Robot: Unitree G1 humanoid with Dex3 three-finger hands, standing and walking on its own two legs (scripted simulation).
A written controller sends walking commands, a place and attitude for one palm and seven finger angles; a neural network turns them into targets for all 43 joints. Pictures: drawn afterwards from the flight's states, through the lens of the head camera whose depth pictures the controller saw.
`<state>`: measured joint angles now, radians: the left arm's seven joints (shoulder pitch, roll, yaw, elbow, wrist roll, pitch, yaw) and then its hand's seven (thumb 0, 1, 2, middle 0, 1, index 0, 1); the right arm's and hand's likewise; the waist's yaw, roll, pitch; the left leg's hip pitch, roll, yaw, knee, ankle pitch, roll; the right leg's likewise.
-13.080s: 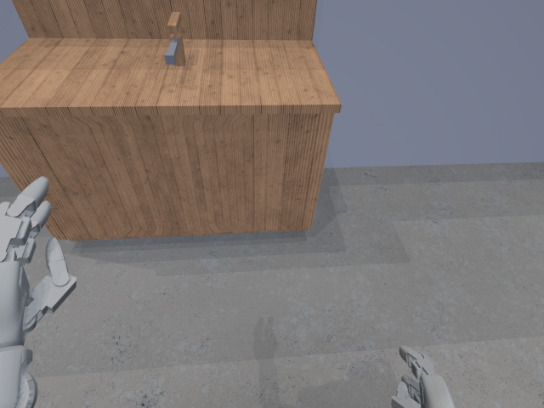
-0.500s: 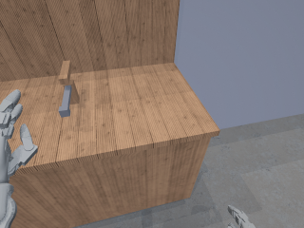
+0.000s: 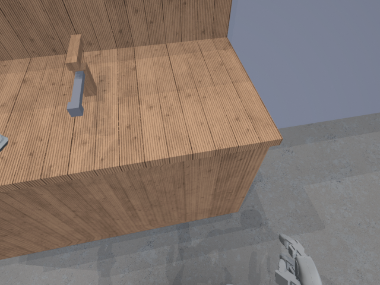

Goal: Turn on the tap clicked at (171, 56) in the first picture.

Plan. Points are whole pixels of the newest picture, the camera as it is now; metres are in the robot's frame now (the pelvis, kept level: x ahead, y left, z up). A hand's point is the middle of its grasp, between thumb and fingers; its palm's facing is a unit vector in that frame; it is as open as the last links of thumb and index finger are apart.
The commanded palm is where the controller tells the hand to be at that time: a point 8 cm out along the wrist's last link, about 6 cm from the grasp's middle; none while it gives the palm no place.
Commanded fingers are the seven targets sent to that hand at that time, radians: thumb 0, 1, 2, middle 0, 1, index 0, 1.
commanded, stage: come to a stop and stand still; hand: left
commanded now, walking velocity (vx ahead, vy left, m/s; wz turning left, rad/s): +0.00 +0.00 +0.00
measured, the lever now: (75, 109) +0.46 +0.35 +0.06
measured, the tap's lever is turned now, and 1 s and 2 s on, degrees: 0 0 0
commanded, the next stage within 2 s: look again from close up in 1.42 s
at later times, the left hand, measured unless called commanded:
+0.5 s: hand (27, 194) +0.20 +0.25 +0.18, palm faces +0.41 -0.85 -0.32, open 7.4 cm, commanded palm +0.14 +0.28 +0.18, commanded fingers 0.00 0.90 0.90 -0.20 -0.30 -0.20 -0.30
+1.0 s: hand (15, 189) +0.20 +0.28 +0.17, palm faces +0.39 -0.85 -0.36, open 7.4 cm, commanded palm +0.15 +0.31 +0.18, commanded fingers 0.00 0.90 0.90 -0.20 -0.30 -0.20 -0.30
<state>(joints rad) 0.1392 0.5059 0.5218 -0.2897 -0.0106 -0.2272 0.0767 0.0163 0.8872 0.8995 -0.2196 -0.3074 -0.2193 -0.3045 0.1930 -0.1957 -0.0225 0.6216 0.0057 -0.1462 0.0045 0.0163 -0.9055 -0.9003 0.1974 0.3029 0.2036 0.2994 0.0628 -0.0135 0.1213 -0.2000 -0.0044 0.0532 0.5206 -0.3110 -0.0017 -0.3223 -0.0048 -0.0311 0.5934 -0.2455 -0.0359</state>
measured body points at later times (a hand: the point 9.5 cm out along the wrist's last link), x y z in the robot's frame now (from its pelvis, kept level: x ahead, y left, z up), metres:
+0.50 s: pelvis -0.03 +0.01 +0.01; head -0.04 +0.02 +0.46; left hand +0.17 +0.29 +0.19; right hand +0.14 -0.24 -0.05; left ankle +0.01 +0.11 -0.73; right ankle +0.03 -0.09 -0.73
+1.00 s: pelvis -0.02 +0.03 +0.01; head -0.03 +0.04 +0.46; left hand +0.18 +0.32 +0.19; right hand +0.15 -0.18 -0.06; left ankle +0.01 +0.11 -0.73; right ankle +0.04 -0.09 -0.73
